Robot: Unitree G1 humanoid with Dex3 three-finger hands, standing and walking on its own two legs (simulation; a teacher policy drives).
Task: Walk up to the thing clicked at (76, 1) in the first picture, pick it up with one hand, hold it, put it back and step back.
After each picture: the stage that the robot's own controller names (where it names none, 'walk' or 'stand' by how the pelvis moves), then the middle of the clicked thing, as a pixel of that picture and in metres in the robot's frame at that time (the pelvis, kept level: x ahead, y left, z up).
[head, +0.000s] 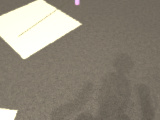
stand; (77, 0) +2.29 +0.13 -0.72
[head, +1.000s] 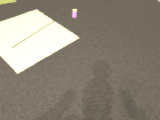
walk; (74, 13) +2.16 +0.13 -0.70
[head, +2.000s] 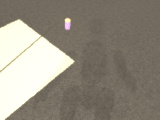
walk; (67, 24) +1.55 +0.18 -0.70
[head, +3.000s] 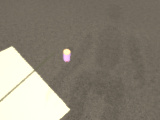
walk; (66, 55) +1.04 +0.19 -0.70
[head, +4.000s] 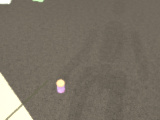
walk; (60, 86) +0.72 +0.20 -0.70
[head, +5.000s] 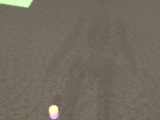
stand; (53, 112) +0.48 +0.17 -0.70
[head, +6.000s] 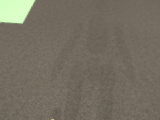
stand; out of the picture +0.43 +0.22 -0.72
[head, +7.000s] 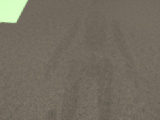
stand; out of the picture +0.39 +0.25 -0.72
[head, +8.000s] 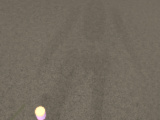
stand; (40, 113) +0.41 +0.22 -0.69
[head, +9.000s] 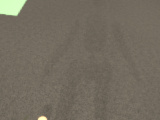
stand; out of the picture +0.43 +0.24 -0.70
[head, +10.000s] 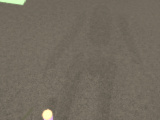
stand; (48, 116) +0.41 +0.21 -0.68
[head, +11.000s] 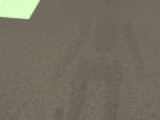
walk; out of the picture +0.39 +0.22 -0.70
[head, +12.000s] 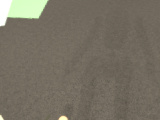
walk; out of the picture +0.41 +0.22 -0.70
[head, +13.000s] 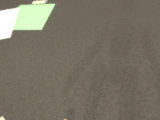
walk; out of the picture +0.46 +0.25 -0.72
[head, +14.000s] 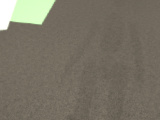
stand; out of the picture +0.37 +0.14 -0.72
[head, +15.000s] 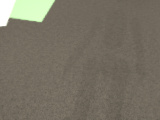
stand; out of the picture +0.33 +0.15 -0.73
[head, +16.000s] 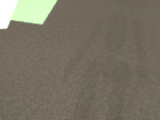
stand; out of the picture +0.33 +0.16 -0.73
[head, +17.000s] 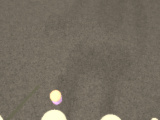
go down; (56, 97) +0.38 +0.15 -0.54
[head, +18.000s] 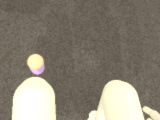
go down; (36, 64) +0.42 +0.20 -0.31
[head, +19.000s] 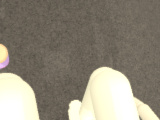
close in; out of the picture +0.40 +0.23 -0.25
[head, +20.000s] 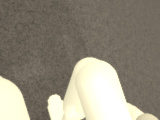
close; out of the picture +0.40 +0.25 -0.22
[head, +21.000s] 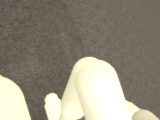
lift; out of the picture +0.38 +0.25 -0.22
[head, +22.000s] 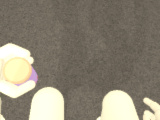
lift; (22, 74) +0.33 +0.20 -0.02
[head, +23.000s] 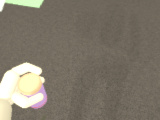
hold; (33, 91) +0.31 +0.17 +0.01
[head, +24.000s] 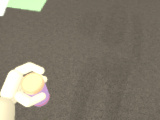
hold; (36, 90) +0.31 +0.17 +0.01
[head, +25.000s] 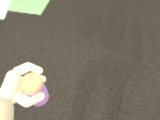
hold; (35, 90) +0.31 +0.17 +0.02
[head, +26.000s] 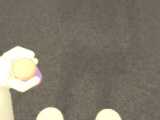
crouch; (28, 73) +0.37 +0.18 -0.05
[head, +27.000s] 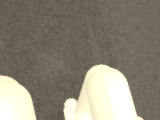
lower; out of the picture +0.40 +0.26 -0.19
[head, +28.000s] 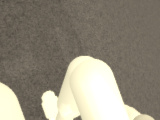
lower; out of the picture +0.41 +0.29 -0.23
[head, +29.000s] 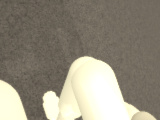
lower; out of the picture +0.40 +0.29 -0.23
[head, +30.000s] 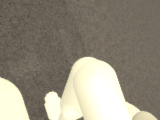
lower; out of the picture +0.39 +0.28 -0.22
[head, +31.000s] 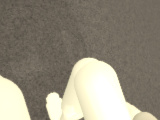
lower; out of the picture +0.39 +0.28 -0.22
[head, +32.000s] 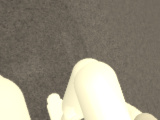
open; out of the picture +0.39 +0.27 -0.23
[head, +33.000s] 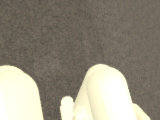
stand; out of the picture +0.40 +0.26 -0.25
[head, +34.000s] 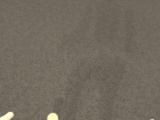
stand; out of the picture +0.36 +0.16 -0.62
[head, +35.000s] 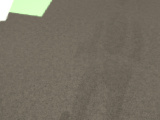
stand; out of the picture +0.36 +0.17 -0.67
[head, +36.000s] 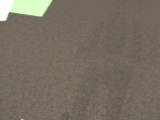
stand; out of the picture +0.35 +0.17 -0.67
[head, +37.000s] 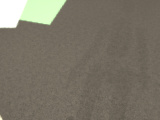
stand; out of the picture +0.37 +0.15 -0.72
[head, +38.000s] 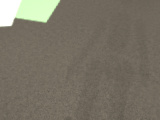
stand; out of the picture +0.34 +0.16 -0.73
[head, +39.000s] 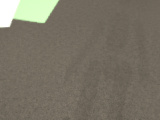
stand; out of the picture +0.34 +0.17 -0.73
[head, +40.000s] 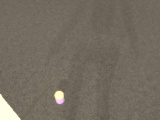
walk; (59, 97) +0.49 +0.16 -0.70
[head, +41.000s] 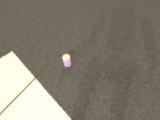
walk; (66, 60) +0.87 +0.23 -0.69
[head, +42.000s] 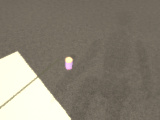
stand; (68, 63) +1.00 +0.14 -0.70
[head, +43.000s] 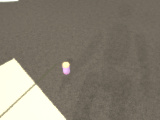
stand; (66, 68) +0.95 +0.18 -0.73
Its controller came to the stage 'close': yes
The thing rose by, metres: 0.71
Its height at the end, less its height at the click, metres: +0.00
